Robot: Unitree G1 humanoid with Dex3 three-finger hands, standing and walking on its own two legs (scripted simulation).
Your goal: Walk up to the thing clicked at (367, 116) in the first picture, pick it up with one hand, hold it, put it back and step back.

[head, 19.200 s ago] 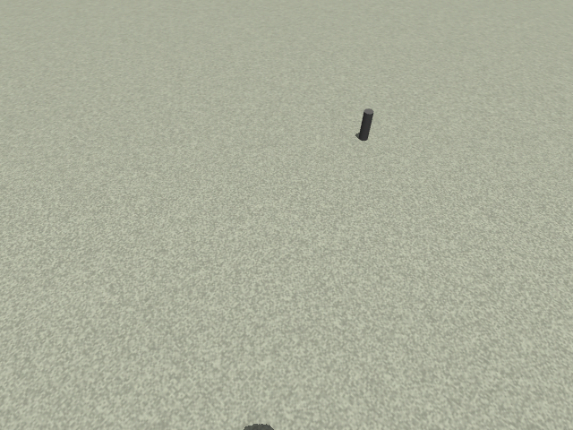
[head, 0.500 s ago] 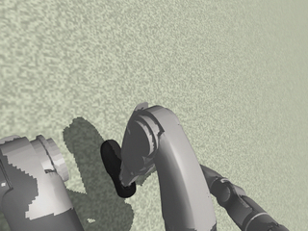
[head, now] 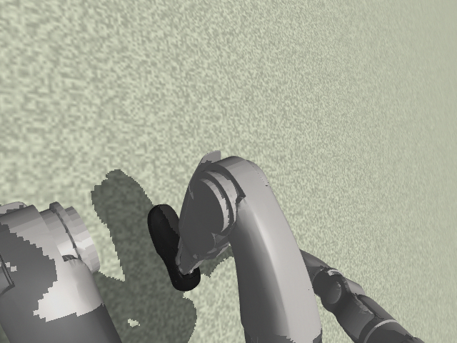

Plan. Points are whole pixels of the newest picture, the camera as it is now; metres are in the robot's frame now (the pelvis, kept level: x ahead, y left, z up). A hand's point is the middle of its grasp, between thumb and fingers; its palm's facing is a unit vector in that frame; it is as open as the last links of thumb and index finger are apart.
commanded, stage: settle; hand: left
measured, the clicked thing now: out of the picture +0.47 +0.32 -0.21
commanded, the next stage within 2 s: lift in 1.78 s
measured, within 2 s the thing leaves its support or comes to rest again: leaves its support in 0.16 s
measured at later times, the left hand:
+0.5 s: hand out of the picture +0.45 +0.37 -0.09, palm faces +0.47 -0.88 -0.04, open 8.2 cm
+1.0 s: hand out of the picture +0.44 +0.37 +0.00, palm faces +0.50 -0.87 -0.05, open 8.2 cm
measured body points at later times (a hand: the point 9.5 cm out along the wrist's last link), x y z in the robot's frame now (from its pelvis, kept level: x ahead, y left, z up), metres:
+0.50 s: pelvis +0.01 +0.00 +0.02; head +0.22 +0.18 +0.37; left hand +0.42 +0.41 -0.08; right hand +0.15 -0.26 -0.03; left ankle +0.08 +0.11 -0.26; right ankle +0.16 -0.12 -0.26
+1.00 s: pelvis +0.02 -0.01 +0.05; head +0.22 +0.12 +0.43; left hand +0.41 +0.41 +0.00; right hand +0.16 -0.25 -0.05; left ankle +0.08 +0.11 -0.26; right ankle +0.16 -0.12 -0.26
